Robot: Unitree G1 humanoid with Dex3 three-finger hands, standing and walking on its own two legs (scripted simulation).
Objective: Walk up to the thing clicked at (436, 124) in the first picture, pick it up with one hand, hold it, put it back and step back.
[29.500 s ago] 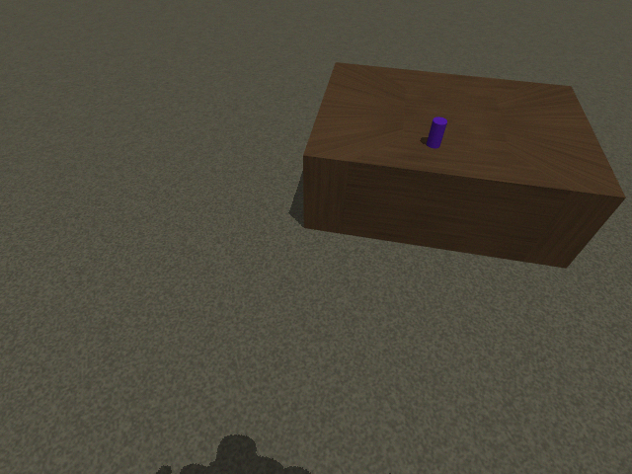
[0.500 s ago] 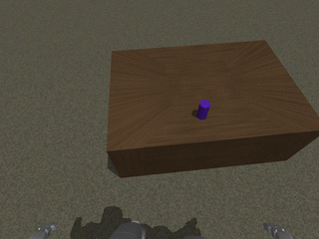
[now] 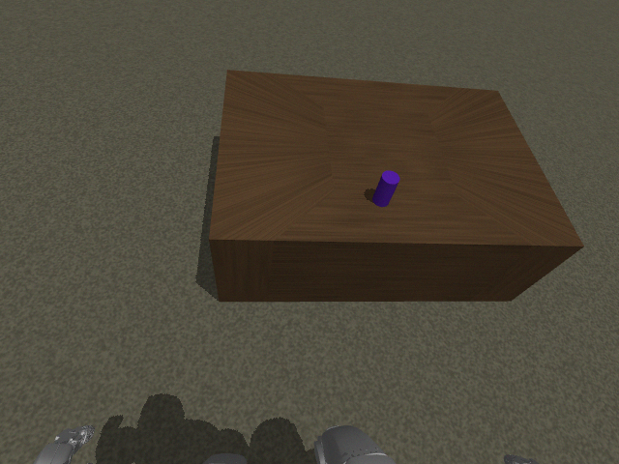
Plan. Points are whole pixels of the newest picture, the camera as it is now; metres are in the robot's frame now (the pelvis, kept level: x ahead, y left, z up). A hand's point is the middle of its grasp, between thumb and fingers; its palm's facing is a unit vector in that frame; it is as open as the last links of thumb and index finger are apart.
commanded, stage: step back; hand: right
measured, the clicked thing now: (385, 189) +0.83 -0.23 -0.33
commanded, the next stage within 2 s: stand in 1.90 s
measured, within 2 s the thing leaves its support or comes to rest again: neither
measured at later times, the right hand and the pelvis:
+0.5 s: hand out of the picture -0.09 -0.33 -0.17, palm faces -0.03 +0.92 -0.39, open 7.4 cm; pelvis -0.16 -0.06 -0.01, yaw -1 degrees
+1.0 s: hand out of the picture -0.19 -0.37 -0.15, palm faces -0.03 +0.90 -0.43, open 7.4 cm; pelvis -0.32 -0.10 -0.02, yaw -1 degrees
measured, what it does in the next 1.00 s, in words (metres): walks backwards: right foot, then left foot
